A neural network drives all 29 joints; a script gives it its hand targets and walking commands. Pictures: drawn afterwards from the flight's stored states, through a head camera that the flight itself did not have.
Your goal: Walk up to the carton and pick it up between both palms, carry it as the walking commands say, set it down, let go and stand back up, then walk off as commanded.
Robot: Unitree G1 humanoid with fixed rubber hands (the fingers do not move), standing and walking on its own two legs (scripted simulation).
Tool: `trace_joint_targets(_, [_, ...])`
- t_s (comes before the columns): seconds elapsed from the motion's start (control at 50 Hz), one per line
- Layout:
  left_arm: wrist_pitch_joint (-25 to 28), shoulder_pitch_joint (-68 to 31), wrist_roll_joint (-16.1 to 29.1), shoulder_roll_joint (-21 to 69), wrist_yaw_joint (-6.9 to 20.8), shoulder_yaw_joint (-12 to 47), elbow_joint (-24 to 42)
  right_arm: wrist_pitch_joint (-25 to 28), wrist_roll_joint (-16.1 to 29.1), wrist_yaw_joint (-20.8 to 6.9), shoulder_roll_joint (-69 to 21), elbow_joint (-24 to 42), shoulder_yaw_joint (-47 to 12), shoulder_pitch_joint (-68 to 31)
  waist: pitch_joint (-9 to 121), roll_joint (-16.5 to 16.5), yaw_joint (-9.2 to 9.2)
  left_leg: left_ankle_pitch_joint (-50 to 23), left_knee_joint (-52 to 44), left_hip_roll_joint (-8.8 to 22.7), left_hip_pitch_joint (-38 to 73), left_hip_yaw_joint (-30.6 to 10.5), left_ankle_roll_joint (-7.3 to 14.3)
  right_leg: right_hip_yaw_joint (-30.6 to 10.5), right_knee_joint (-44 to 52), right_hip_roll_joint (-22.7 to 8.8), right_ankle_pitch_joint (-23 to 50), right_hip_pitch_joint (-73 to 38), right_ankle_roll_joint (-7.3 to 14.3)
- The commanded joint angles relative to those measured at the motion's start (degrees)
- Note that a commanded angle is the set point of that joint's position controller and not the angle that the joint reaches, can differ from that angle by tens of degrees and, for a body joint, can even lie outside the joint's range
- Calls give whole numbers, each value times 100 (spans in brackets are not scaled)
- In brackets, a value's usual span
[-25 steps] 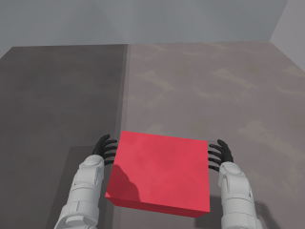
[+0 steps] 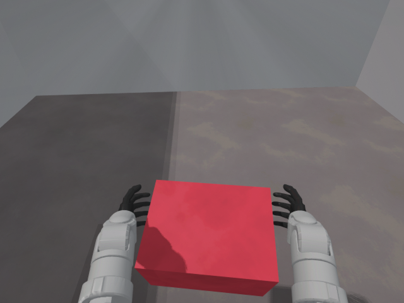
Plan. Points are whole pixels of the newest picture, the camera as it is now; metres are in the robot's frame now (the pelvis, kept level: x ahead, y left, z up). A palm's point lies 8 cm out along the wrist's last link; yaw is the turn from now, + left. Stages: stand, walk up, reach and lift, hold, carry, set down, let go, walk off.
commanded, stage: reach and lift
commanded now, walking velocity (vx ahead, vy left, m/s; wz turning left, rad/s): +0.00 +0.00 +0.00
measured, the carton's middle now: (209, 237) +0.30 -0.04 -0.05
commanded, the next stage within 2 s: hold in 1.86 s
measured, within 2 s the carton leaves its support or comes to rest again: neither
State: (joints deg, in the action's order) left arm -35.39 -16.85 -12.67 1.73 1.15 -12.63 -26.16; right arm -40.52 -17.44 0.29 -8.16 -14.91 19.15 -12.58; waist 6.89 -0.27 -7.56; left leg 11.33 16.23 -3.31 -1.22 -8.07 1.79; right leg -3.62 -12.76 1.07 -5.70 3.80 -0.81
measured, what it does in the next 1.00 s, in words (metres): stands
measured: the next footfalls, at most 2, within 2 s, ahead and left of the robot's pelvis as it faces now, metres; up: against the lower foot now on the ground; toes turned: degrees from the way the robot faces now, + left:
none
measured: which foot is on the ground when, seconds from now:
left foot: down 0.00-1.00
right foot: down 0.00-1.00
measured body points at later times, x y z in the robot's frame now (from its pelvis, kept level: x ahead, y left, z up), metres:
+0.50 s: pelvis -0.01 -0.01 +0.00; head -0.08 -0.01 +0.44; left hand +0.32 +0.15 +0.04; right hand +0.28 -0.21 +0.04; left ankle -0.03 +0.10 -0.75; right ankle +0.02 -0.13 -0.75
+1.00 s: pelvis -0.01 -0.02 +0.00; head -0.07 -0.02 +0.45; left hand +0.30 +0.17 +0.04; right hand +0.29 -0.20 +0.05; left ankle -0.03 +0.10 -0.75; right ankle +0.02 -0.13 -0.75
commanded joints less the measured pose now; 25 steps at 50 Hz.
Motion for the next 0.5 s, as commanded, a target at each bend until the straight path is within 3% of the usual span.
trace_joint_targets(0.0, [154,-3189,1365,5543,2017,2688,560,66,1671,-1786,-4754,-130,-3287,-2920,671,-104,92,-839,-467,20,-928,155,-119,236,-262,291,1234,-1291,-49])
trace_joint_targets(0.04, [107,-3375,1278,5495,2017,2612,478,70,1581,-1820,-4750,-182,-3188,-3053,605,-85,96,-694,-467,14,-924,192,-138,225,-266,295,998,-1233,-23])
trace_joint_targets(0.06, [96,-3397,1254,5527,2047,2559,435,78,1569,-1855,-4737,-98,-3220,-3241,726,-195,153,-385,-514,-6,-936,251,-149,242,-264,313,753,-1247,-22])
trace_joint_targets(0.08, [84,-3455,1247,5511,2054,2539,354,80,1561,-1864,-4739,-318,-3152,-3219,461,-313,85,-221,-534,11,-1018,234,-125,221,-250,285,561,-1063,33])
trace_joint_targets(0.1, [114,-3492,1303,5606,2056,2537,342,101,1558,-1876,-4790,-303,-3177,-3335,692,-108,240,-310,-474,37,-913,195,-119,229,-280,309,551,-1113,16])
trace_joint_targets(0.12, [131,-3608,1365,5649,2050,2619,462,136,1617,-1910,-4860,-307,-3199,-3306,693,-269,224,-426,-474,48,-959,189,-148,197,-324,311,643,-1121,56])
trace_joint_targets(0.14, [168,-3667,1396,5646,2070,2579,491,147,1665,-1946,-4934,-269,-3286,-3457,830,-82,338,-469,-460,21,-1048,216,-141,232,-317,335,681,-1203,31])
trace_joint_targets(0.16, [188,-3768,1357,5650,2055,2576,435,167,1605,-1972,-4920,-299,-3253,-3448,944,-148,239,-726,-437,35,-744,196,-138,225,-346,321,832,-1088,39])
trace_joint_targets(0.2, [191,-3609,1406,5763,2087,2667,496,195,1693,-2008,-4938,-172,-3374,-3459,1311,-119,238,-1119,-384,0,-707,203,-175,180,-328,330,1155,-1301,7])
trace_joint_targets(0.22, [201,-3669,1358,5695,2091,2555,464,202,1562,-2019,-4864,-414,-3140,-3476,1285,-15,234,-1146,-360,4,-541,177,-182,253,-325,349,1032,-1034,-23])
trace_joint_targets(0.24, [159,-3582,1342,5708,2109,2515,225,201,1559,-2010,-4851,-512,-3099,-3454,1144,-161,209,-1020,-397,-4,-581,202,-200,240,-281,332,914,-1015,1])
trace_joint_targets(0.28, [142,-3613,1305,5586,2148,2399,120,197,1530,-2025,-4916,-783,-2960,-3331,984,-107,231,-752,-417,-28,-723,256,-169,233,-230,329,802,-1016,16])
trace_joint_targets(0.34, [195,-3678,1204,5558,2211,2231,-49,225,1458,-2080,-4982,-1014,-2858,-3415,1088,-22,369,-788,-453,5,-716,263,-182,259,-189,384,800,-1019,-3])
trace_joint_targets(0.36, [193,-3803,1210,5628,2240,2220,-76,244,1444,-2082,-4996,-923,-2868,-3513,1132,-145,327,-715,-434,-28,-763,289,-185,207,-189,315,803,-1099,-11])
trace_joint_targets(0.4, [193,-3808,1229,5520,2247,2213,21,250,1538,-2086,-5043,-950,-2936,-3510,1118,-107,413,-1174,-429,-21,-748,288,-159,232,-194,330,1162,-1100,-45])
trace_joint_targets(0.44, [130,-3700,1202,5550,2254,2144,-45,206,1546,-2063,-5026,-991,-2924,-3482,1043,-239,420,-988,-456,-98,-792,340,-162,198,-131,340,1118,-1141,-61])
trace_joint_targets(0.48, [138,-3672,1152,5432,2254,2087,46,206,1611,-2046,-5068,-757,-3071,-3442,1287,-117,493,-1269,-423,-111,-659,299,-158,162,-145,342,1390,-1266,-80])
